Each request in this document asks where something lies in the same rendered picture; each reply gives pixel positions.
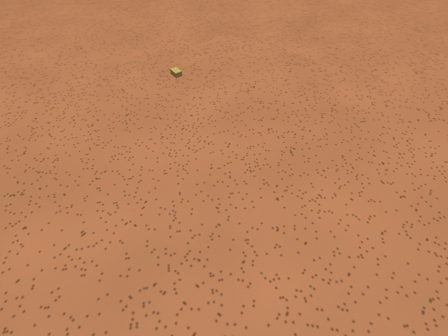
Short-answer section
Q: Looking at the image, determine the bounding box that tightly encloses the small box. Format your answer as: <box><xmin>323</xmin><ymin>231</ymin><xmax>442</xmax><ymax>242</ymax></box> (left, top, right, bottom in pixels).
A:
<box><xmin>170</xmin><ymin>67</ymin><xmax>182</xmax><ymax>78</ymax></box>

